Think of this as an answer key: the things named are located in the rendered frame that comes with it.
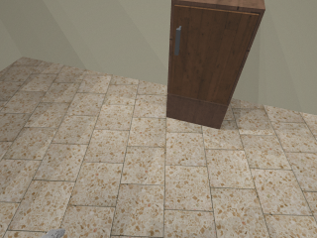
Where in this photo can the robot left hand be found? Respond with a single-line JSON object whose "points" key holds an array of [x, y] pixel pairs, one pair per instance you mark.
{"points": [[54, 233]]}

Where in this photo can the handle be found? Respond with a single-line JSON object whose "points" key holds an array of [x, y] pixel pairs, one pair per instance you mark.
{"points": [[177, 41]]}

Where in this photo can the cupboard door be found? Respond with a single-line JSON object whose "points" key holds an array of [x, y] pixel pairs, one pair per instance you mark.
{"points": [[212, 45]]}

